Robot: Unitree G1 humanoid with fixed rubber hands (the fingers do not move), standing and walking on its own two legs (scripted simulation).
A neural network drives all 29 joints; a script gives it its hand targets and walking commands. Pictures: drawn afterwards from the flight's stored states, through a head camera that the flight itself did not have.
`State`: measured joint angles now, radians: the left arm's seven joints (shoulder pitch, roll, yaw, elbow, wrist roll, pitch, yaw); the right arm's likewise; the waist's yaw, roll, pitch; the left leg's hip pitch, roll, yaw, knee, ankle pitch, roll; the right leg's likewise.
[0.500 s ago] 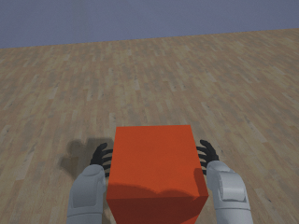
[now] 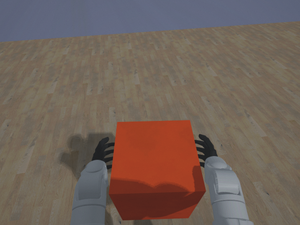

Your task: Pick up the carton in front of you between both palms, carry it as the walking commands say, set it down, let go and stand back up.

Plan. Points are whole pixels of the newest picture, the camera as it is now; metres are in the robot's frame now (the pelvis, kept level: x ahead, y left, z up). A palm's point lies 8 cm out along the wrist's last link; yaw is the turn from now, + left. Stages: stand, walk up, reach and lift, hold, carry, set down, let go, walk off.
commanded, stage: carry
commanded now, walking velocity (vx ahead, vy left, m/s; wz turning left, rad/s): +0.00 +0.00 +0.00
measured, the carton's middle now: (154, 172) +0.30 +0.00 -0.03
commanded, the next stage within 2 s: hold in 0.02 s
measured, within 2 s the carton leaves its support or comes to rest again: neither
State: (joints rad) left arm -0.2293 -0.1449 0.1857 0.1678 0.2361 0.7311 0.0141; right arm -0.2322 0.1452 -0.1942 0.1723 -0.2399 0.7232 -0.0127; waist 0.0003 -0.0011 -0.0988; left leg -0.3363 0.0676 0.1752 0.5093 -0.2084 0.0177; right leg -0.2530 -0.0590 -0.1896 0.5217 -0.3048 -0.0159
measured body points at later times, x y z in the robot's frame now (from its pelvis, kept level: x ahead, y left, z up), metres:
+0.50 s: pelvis -0.03 +0.01 +0.01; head -0.07 +0.02 +0.45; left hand +0.28 +0.14 +0.04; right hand +0.25 -0.17 +0.04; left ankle +0.03 +0.12 -0.73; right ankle -0.02 -0.10 -0.74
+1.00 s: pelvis -0.02 +0.02 +0.00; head -0.07 +0.04 +0.45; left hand +0.31 +0.13 +0.05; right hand +0.27 -0.17 +0.05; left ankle +0.03 +0.12 -0.74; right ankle -0.02 -0.10 -0.74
